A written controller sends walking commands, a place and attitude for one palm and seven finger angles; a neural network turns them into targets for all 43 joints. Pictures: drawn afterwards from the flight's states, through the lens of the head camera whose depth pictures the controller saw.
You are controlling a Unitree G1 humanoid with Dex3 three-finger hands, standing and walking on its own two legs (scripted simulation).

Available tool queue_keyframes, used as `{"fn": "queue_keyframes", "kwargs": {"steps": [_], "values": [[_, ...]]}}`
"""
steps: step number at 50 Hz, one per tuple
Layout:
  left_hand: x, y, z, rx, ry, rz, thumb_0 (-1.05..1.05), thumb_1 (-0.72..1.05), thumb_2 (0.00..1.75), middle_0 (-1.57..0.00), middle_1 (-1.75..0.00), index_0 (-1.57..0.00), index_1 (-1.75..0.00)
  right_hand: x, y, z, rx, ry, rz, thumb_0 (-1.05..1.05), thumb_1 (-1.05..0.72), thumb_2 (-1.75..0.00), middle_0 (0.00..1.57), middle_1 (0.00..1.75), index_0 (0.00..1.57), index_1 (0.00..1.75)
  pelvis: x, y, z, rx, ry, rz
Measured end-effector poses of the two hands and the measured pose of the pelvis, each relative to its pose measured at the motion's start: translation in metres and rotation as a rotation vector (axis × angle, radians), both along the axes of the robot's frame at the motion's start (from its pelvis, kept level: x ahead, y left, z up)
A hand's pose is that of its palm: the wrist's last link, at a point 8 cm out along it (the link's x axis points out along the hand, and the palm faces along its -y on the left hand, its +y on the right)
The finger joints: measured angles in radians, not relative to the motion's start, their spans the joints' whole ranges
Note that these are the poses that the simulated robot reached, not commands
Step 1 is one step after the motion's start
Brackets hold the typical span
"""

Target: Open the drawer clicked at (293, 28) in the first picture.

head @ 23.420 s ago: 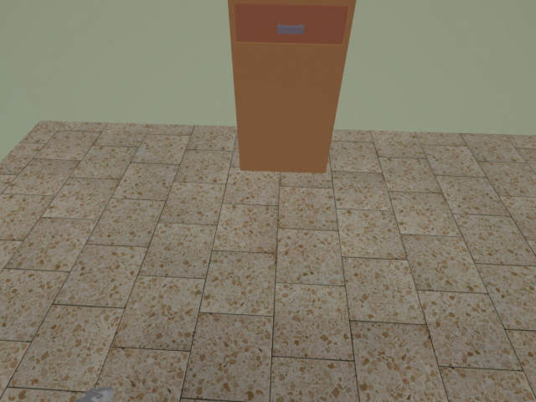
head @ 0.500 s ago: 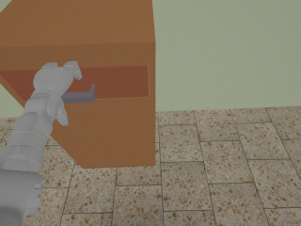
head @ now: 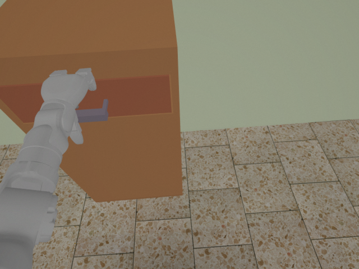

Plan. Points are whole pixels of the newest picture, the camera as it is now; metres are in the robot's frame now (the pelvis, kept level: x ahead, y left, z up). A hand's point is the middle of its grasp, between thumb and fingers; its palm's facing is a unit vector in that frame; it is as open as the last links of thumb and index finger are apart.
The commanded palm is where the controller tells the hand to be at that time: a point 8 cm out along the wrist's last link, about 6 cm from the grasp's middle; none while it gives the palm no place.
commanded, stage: re-aim the fingers above the handle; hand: left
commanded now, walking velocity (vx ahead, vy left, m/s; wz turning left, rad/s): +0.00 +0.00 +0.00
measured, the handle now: (88, 109) +0.51 +0.24 +0.04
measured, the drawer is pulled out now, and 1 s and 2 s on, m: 0.00 0.00 0.00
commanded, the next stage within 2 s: lower the fingers behind the handle in 1.14 s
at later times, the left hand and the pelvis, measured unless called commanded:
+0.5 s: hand (77, 107) +0.47 +0.24 +0.09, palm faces -0.01 -0.01 -1.00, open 13.7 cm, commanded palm +0.45 +0.24 +0.16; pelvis +0.01 +0.00 +0.00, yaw +0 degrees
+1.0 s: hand (72, 111) +0.46 +0.25 +0.09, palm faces -0.04 -0.02 -1.00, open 13.8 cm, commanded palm +0.45 +0.25 +0.16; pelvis +0.01 +0.00 +0.00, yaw +0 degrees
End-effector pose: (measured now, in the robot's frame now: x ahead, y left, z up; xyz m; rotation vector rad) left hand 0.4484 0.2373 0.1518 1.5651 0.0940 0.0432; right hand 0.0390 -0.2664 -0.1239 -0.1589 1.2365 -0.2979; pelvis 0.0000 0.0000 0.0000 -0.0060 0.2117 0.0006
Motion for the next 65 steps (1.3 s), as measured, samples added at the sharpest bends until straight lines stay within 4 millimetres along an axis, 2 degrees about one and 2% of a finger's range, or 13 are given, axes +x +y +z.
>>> {"fn": "queue_keyframes", "kwargs": {"steps": [13,29,35,51,65], "values": [[0.000,0.003,-0.009,-0.013,0.002,-0.025,0.00,-0.49,0.30,-0.32,-1.20,-0.33,-1.21,0.001,-0.012,0.006,-0.038,0.009,-0.004,0.01,-0.90,-0.90,0.20,0.30,0.20,0.30,0.004,-0.002,0.000,-0.003,0.007,0.000],[0.000,-0.003,-0.002,-0.009,-0.015,-0.002,0.00,-0.49,0.30,-0.32,-1.20,-0.35,-1.22,0.030,0.001,-0.001,0.016,-0.040,0.023,0.01,-0.90,-0.90,0.20,0.30,0.20,0.30,0.011,-0.002,0.000,-0.001,-0.003,0.005],[0.001,-0.003,0.000,-0.010,-0.001,-0.003,0.00,-0.49,0.30,-0.33,-1.21,-0.35,-1.23,0.035,0.000,0.002,0.010,-0.051,0.032,0.01,-0.90,-0.90,0.20,0.30,0.20,0.30,0.010,-0.004,0.001,0.002,-0.005,0.006],[-0.009,0.011,-0.007,-0.010,0.009,0.000,0.00,-0.49,0.30,-0.32,-1.20,-0.32,-1.20,0.021,-0.012,0.005,-0.024,-0.019,0.016,0.01,-0.90,-0.90,0.20,0.30,0.20,0.30,0.008,-0.004,0.001,-0.001,-0.009,0.006],[-0.002,-0.007,0.003,-0.023,-0.039,-0.027,0.00,-0.49,0.30,-0.33,-1.20,-0.33,-1.21,0.018,-0.001,0.001,0.007,-0.029,0.008,0.01,-0.90,-0.90,0.20,0.30,0.20,0.30,0.006,0.000,0.000,-0.001,-0.006,-0.002]]}}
